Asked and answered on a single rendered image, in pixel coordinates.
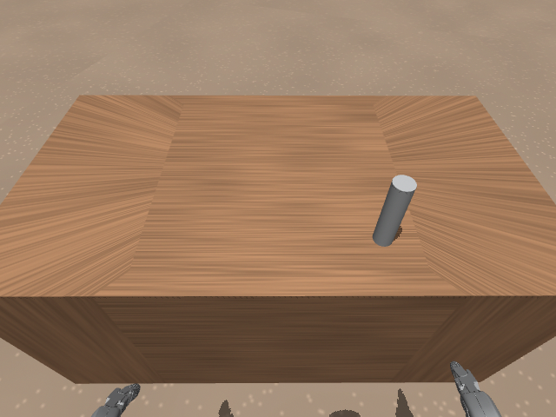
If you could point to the right robot hand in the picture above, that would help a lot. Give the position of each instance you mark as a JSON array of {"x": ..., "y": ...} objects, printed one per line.
[{"x": 475, "y": 403}]

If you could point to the can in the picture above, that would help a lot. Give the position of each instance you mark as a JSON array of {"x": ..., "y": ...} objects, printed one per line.
[{"x": 395, "y": 206}]

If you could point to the left robot hand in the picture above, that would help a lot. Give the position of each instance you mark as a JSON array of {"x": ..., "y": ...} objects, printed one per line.
[{"x": 117, "y": 401}]

